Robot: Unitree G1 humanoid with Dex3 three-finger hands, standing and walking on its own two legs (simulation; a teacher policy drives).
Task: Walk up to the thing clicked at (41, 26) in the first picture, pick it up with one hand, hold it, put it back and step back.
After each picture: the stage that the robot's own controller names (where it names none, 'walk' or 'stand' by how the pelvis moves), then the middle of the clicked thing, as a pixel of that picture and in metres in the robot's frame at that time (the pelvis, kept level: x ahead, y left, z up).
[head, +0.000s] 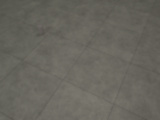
stand; (40, 29) +1.52 +0.48 -0.72
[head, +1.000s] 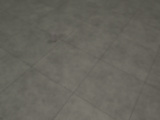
walk; (53, 36) +1.44 +0.22 -0.69
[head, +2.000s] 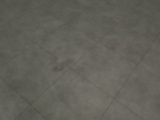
walk; (60, 64) +0.97 +0.14 -0.71
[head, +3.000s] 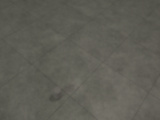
walk; (57, 93) +0.64 +0.17 -0.71
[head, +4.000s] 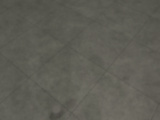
walk; (57, 111) +0.46 +0.18 -0.70
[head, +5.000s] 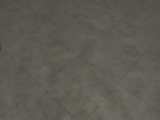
stand; out of the picture +0.44 +0.12 -0.70
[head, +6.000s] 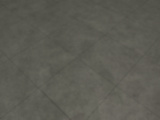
stand; out of the picture +0.41 +0.13 -0.72
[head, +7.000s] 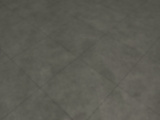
stand; out of the picture +0.41 +0.13 -0.73
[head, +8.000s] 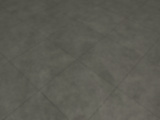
stand; out of the picture +0.40 +0.14 -0.73
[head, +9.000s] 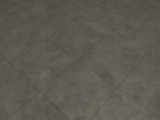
stand; out of the picture +0.40 +0.14 -0.73
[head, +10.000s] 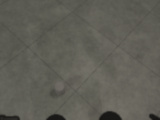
go down; (59, 88) +0.45 +0.12 -0.56
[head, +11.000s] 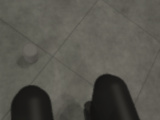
go down; (30, 53) +0.50 +0.15 -0.32
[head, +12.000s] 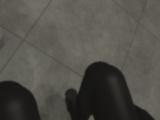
close in; out of the picture +0.50 +0.18 -0.27
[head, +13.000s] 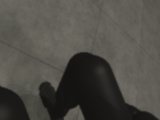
close; out of the picture +0.49 +0.21 -0.25
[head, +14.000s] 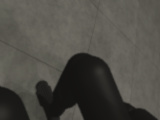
close; out of the picture +0.48 +0.21 -0.26
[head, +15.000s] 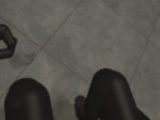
lift; (27, 52) +0.46 +0.15 -0.29
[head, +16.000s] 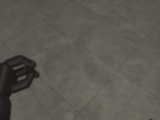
lift; (69, 118) +0.39 +0.08 -0.62
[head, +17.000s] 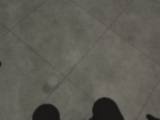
go down; (53, 82) +0.42 +0.10 -0.50
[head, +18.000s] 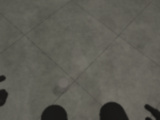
walk; (63, 85) +0.44 +0.08 -0.50
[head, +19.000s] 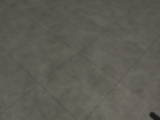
stand; out of the picture +0.38 +0.07 -0.66
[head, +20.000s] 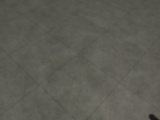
stand; out of the picture +0.37 +0.07 -0.66
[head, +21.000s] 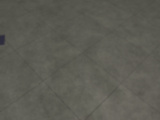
stand; out of the picture +0.39 +0.07 -0.69
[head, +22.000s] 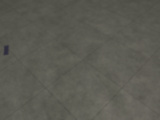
stand; out of the picture +0.40 +0.08 -0.72
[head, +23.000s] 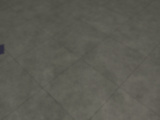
stand; out of the picture +0.38 +0.09 -0.73
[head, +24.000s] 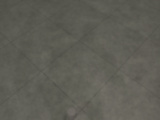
walk; (71, 113) +0.40 +0.09 -0.72
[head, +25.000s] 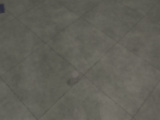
walk; (74, 77) +0.66 +0.05 -0.69
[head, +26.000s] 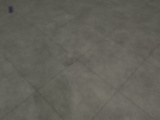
stand; (69, 59) +1.02 +0.09 -0.71
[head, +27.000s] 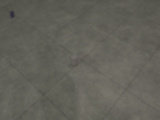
stand; (74, 60) +0.99 +0.08 -0.70
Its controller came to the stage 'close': yes
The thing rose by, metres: 0.00
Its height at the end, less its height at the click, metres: +0.00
